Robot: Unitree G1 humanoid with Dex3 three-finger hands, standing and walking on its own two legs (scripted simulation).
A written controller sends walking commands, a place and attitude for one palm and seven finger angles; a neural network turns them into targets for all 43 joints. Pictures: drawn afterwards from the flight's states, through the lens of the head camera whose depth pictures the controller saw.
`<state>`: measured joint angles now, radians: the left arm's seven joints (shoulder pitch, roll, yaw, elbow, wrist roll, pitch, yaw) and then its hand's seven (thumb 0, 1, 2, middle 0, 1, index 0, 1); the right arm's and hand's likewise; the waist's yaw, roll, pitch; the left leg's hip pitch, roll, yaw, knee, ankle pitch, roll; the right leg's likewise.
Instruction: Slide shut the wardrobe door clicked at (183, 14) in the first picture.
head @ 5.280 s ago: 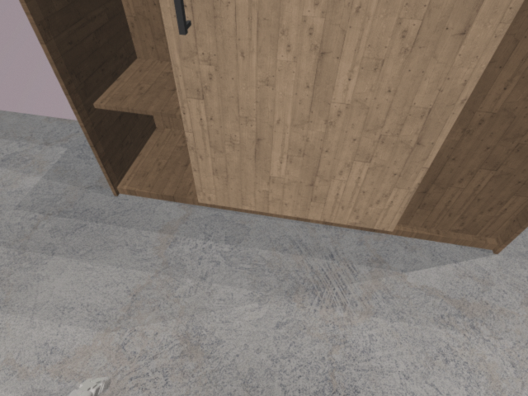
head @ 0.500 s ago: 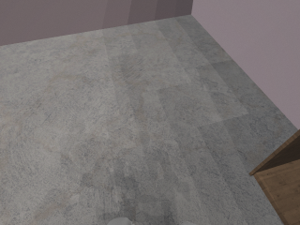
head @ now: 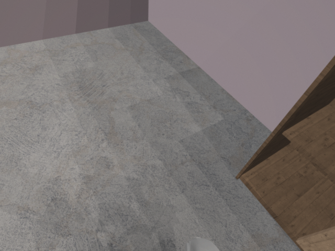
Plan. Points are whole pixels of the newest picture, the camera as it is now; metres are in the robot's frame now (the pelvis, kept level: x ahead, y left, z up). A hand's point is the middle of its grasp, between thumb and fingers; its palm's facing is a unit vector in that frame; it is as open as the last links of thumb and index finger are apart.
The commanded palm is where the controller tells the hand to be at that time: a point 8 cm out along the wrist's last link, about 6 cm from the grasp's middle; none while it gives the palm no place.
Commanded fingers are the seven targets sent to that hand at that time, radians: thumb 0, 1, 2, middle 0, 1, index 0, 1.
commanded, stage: turn to face it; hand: right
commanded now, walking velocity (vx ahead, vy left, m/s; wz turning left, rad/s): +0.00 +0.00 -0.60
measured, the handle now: out of the picture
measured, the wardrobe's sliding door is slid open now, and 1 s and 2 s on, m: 0.43 0.43 0.43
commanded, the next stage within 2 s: take the last steps up to it in 1.40 s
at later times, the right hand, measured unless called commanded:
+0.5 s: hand out of the picture +0.01 -0.28 -0.17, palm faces +0.35 +0.90 -0.26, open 7.4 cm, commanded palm none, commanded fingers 0.00 -0.90 -0.90 0.20 0.30 0.20 0.30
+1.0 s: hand out of the picture -0.01 -0.20 -0.14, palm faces +0.56 +0.78 -0.28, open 7.4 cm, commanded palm none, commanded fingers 0.00 -0.90 -0.90 0.20 0.30 0.20 0.30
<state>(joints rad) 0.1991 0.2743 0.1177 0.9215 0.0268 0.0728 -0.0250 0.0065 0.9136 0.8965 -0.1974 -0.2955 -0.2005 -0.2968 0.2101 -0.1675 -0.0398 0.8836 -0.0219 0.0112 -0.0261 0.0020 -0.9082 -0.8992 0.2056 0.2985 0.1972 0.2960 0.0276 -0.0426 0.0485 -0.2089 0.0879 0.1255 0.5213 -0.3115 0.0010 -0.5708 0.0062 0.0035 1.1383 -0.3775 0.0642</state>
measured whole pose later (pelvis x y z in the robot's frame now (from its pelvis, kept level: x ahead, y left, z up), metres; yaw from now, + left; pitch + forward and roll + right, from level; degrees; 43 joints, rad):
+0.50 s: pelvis +0.00 -0.04 +0.00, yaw -18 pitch +1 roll +2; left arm 0.16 0.21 0.05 0.89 0.02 0.03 -0.01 0.00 0.91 0.90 -0.20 -0.30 -0.21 -0.30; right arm 0.19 -0.28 -0.09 0.90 -0.02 0.05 -0.01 0.01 -0.91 -0.90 0.20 0.30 0.19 0.30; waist -0.01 0.03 0.08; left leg -0.51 0.11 0.02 1.12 -0.38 -0.11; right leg -0.26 0.02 0.01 0.50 -0.25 -0.04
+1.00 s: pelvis +0.03 +0.01 +0.00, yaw -36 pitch +0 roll -2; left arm 0.22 0.28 0.10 0.95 0.02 0.09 -0.03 0.01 0.91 0.90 -0.20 -0.30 -0.20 -0.30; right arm 0.21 -0.16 -0.02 0.87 -0.02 0.00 -0.02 0.00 -0.91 -0.90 0.21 0.30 0.20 0.30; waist 0.03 -0.04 0.06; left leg -0.18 0.11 0.18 0.50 -0.30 0.01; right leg -0.50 -0.03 0.02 1.15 -0.37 0.08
